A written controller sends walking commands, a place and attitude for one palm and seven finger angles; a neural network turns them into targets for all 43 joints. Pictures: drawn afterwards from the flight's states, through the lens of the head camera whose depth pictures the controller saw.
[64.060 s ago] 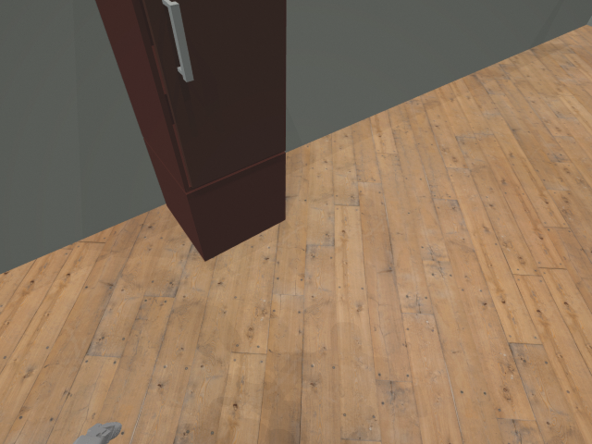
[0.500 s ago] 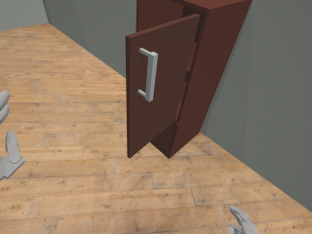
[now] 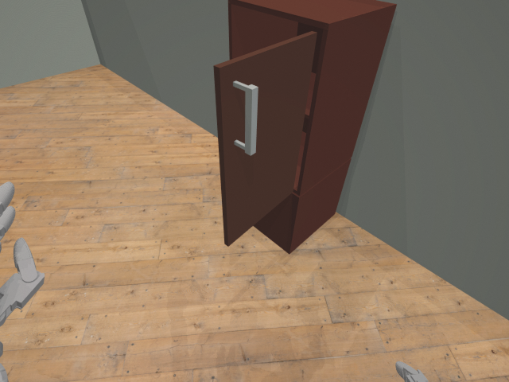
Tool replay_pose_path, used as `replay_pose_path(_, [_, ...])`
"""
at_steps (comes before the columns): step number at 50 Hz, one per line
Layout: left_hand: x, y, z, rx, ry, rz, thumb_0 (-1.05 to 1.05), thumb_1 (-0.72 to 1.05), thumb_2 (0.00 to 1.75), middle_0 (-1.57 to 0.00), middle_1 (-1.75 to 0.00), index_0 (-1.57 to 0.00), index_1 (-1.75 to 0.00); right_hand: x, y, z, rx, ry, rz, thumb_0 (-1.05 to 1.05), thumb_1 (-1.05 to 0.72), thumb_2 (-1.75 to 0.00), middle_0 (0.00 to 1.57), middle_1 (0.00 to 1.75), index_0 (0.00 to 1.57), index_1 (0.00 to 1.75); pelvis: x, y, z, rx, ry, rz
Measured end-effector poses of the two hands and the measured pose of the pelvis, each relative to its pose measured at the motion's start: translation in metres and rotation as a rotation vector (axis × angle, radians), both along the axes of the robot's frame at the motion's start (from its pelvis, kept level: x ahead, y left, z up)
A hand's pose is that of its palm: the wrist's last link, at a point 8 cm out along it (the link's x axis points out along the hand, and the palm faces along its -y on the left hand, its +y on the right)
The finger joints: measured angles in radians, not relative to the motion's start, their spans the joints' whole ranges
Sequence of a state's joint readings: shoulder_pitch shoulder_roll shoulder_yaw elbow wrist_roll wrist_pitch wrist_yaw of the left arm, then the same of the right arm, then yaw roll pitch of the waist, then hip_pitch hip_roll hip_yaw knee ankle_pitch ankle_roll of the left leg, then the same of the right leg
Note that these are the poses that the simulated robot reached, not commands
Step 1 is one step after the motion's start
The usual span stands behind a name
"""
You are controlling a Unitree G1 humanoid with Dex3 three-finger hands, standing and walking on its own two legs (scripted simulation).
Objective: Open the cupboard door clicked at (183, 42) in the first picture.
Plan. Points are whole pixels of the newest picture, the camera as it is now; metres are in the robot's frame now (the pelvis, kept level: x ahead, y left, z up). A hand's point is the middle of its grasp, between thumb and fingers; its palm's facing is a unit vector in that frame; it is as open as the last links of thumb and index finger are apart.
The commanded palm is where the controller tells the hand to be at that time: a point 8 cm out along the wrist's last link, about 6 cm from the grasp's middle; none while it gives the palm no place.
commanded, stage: stop stepping back and stand still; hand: left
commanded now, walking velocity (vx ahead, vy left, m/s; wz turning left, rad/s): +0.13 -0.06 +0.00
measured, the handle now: (244, 119) +0.65 +0.07 +0.12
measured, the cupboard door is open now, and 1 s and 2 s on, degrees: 94 94 94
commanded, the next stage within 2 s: let the arm hang, fingers relaxed in 0.26 s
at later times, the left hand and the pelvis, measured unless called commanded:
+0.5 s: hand (104, 348) +0.18 +0.24 -0.02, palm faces +0.18 -0.86 -0.48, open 7.4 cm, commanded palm none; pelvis +0.00 +0.00 -0.01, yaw +4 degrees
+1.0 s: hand out of the picture -0.03 +0.19 -0.17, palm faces +0.10 -0.96 -0.25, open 7.3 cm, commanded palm none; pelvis +0.00 +0.00 +0.00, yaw +3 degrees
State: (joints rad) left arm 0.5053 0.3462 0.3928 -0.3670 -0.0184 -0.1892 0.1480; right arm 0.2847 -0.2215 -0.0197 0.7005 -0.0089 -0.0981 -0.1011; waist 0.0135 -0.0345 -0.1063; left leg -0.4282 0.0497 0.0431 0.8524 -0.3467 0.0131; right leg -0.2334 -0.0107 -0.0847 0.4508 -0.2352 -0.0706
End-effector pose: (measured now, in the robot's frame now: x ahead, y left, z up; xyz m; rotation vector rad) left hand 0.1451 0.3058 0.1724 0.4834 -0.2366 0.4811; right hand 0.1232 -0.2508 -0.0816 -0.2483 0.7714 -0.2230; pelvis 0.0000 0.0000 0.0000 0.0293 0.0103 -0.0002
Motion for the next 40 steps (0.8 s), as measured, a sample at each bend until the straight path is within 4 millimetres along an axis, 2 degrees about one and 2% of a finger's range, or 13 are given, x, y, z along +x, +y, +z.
replay_pose_path(5, [0.004, 0.004, -0.006, -0.010, -0.027, -0.049, 0.01, 0.88, 0.90, -0.21, -0.30, -0.21, -0.31, 0.008, 0.010, 0.003, -0.055, -0.057, 0.013, 0.01, -0.90, -0.90, 0.21, 0.30, 0.20, 0.30, -0.002, 0.017, -0.010, -0.021, -0.009, 0.016])
replay_pose_path(11, [0.011, 0.008, 0.018, 0.122, -0.055, -0.074, 0.01, 0.88, 0.90, -0.21, -0.30, -0.21, -0.31, 0.014, 0.037, 0.002, 0.045, -0.078, 0.042, 0.01, -0.90, -0.90, 0.20, 0.30, 0.20, 0.30, -0.004, 0.013, -0.009, -0.005, -0.032, 0.015])
replay_pose_path(14, [0.012, 0.000, 0.026, 0.167, -0.030, -0.073, 0.01, 0.89, 0.90, -0.21, -0.30, -0.20, -0.31, 0.017, 0.046, -0.008, 0.108, -0.068, 0.065, 0.01, -0.90, -0.90, 0.21, 0.30, 0.20, 0.30, -0.001, 0.008, -0.010, -0.008, -0.030, 0.009])
replay_pose_path(18, [0.014, -0.015, 0.017, 0.187, 0.054, -0.071, 0.01, 0.89, 0.90, -0.21, -0.30, -0.20, -0.31, 0.021, 0.043, -0.030, 0.163, -0.024, 0.076, 0.01, -0.90, -0.90, 0.21, 0.30, 0.20, 0.30, 0.003, -0.001, -0.016, -0.020, -0.034, 0.009])
replay_pose_path(19, [0.017, -0.016, 0.007, 0.185, 0.102, -0.072, 0.01, 0.89, 0.90, -0.21, -0.30, -0.20, -0.31, 0.022, 0.041, -0.036, 0.178, 0.000, 0.086, 0.01, -0.90, -0.90, 0.21, 0.30, 0.20, 0.30, 0.003, -0.002, -0.016, -0.019, -0.024, 0.023])
replay_pose_path(20, [0.022, -0.015, -0.012, 0.156, 0.182, -0.070, 0.00, 0.89, 0.90, -0.21, -0.30, -0.20, -0.31, 0.022, 0.038, -0.043, 0.189, 0.038, 0.102, 0.01, -0.90, -0.90, 0.21, 0.30, 0.20, 0.30, 0.003, -0.003, -0.016, -0.013, -0.014, 0.037])
replay_pose_path(22, [0.026, -0.011, -0.065, 0.032, 0.396, -0.036, 0.00, 0.89, 0.90, -0.20, -0.30, -0.20, -0.30, 0.020, 0.032, -0.056, 0.198, 0.122, 0.122, 0.01, -0.90, -0.90, 0.21, 0.30, 0.20, 0.30, 0.001, -0.003, -0.015, 0.004, -0.004, 0.053])
replay_pose_path(24, [0.018, -0.016, -0.128, -0.123, 0.627, 0.012, 0.00, 0.89, 0.90, -0.20, -0.30, -0.20, -0.30, 0.015, 0.025, -0.064, 0.201, 0.182, 0.120, 0.01, -0.90, -0.90, 0.21, 0.30, 0.20, 0.30, -0.001, -0.003, -0.014, 0.017, -0.005, 0.061])
replay_pose_path(27, [-0.017, -0.045, -0.215, -0.326, 0.954, 0.033, 0.00, 0.90, 0.90, -0.20, -0.30, -0.19, -0.30, 0.000, 0.018, -0.067, 0.189, 0.250, 0.098, 0.01, -0.90, -0.90, 0.20, 0.30, 0.20, 0.30, -0.004, -0.004, -0.012, 0.025, -0.015, 0.059])
replay_pose_path(30, [-0.066, -0.084, -0.276, -0.495, 1.214, 0.004, 0.01, 0.90, 0.90, -0.20, -0.30, -0.19, -0.30, -0.021, 0.012, -0.063, 0.162, 0.319, 0.066, 0.01, -0.91, -0.90, 0.20, 0.30, 0.20, 0.30, -0.006, -0.007, -0.011, 0.016, -0.027, 0.053])
replay_pose_path(31, [-0.082, -0.096, -0.290, -0.552, 1.270, 0.003, 0.01, 0.91, 0.90, -0.20, -0.30, -0.19, -0.30, -0.030, 0.010, -0.062, 0.149, 0.343, 0.057, 0.00, -0.91, -0.90, 0.20, 0.30, 0.20, 0.30, -0.006, -0.008, -0.011, 0.008, -0.030, 0.055])
replay_pose_path(35, [-0.113, -0.090, -0.318, -0.653, 1.312, 0.081, -0.04, 0.99, 0.90, -0.21, -0.30, -0.20, -0.30, -0.068, 0.006, -0.063, 0.090, 0.465, 0.047, 0.00, -0.91, -0.90, 0.20, 0.30, 0.20, 0.30, -0.007, -0.011, -0.015, -0.040, -0.036, 0.084])
replay_pose_path(40, [-0.148, -0.085, -0.321, -0.683, 1.424, 0.135, -0.03, 0.97, 0.90, -0.21, -0.30, -0.20, -0.30, -0.105, 0.011, -0.060, 0.085, 0.594, 0.028, 0.00, -0.91, -0.90, 0.20, 0.30, 0.20, 0.30, -0.005, -0.011, -0.006, -0.038, -0.032, 0.082])
